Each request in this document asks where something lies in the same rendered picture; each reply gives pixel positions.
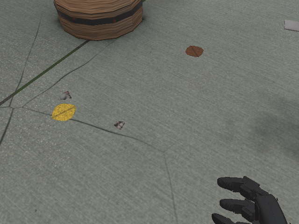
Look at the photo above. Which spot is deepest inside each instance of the robot right hand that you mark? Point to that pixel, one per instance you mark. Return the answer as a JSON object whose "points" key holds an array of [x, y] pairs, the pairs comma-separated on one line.
{"points": [[264, 210]]}

